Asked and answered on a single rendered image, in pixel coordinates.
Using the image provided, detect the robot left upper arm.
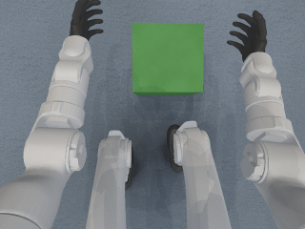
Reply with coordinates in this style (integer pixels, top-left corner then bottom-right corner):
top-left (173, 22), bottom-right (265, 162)
top-left (0, 127), bottom-right (87, 229)

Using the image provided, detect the carton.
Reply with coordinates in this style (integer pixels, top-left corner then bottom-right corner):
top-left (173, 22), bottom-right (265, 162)
top-left (132, 22), bottom-right (204, 96)

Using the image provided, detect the robot right upper arm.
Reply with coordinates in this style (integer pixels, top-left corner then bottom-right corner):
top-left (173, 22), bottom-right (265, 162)
top-left (240, 140), bottom-right (305, 229)

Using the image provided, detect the left robot forearm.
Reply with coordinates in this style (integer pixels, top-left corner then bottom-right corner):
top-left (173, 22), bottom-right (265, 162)
top-left (23, 35), bottom-right (93, 168)

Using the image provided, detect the right robot shin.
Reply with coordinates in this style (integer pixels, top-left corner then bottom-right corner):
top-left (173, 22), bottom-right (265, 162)
top-left (173, 120), bottom-right (211, 166)

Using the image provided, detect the robot right hand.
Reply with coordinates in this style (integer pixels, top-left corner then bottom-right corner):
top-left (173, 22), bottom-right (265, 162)
top-left (227, 10), bottom-right (268, 62)

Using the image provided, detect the robot left thigh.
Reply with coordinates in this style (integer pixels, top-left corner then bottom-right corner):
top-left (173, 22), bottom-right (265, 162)
top-left (86, 135), bottom-right (132, 229)

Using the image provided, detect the robot left hand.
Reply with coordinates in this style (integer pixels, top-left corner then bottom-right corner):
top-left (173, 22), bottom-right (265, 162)
top-left (70, 0), bottom-right (104, 41)

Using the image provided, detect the right robot forearm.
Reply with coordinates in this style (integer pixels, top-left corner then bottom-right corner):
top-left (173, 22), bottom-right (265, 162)
top-left (238, 52), bottom-right (305, 156)

